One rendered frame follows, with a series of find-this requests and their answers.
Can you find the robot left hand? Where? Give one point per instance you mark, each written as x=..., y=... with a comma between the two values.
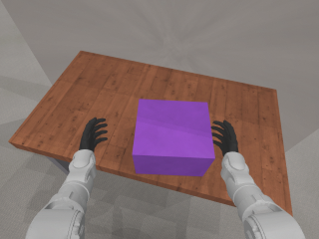
x=88, y=139

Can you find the robot right upper arm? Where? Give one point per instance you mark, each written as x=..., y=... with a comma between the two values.
x=271, y=225

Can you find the left robot forearm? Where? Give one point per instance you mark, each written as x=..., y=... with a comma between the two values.
x=77, y=188

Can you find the table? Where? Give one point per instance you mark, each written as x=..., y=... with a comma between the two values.
x=105, y=87

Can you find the robot left upper arm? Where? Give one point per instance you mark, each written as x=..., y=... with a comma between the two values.
x=58, y=224

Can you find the robot right hand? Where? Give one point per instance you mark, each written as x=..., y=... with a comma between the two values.
x=228, y=138

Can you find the right robot forearm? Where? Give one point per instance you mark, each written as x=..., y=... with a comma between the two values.
x=241, y=188

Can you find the carton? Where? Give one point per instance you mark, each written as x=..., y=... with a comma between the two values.
x=173, y=138

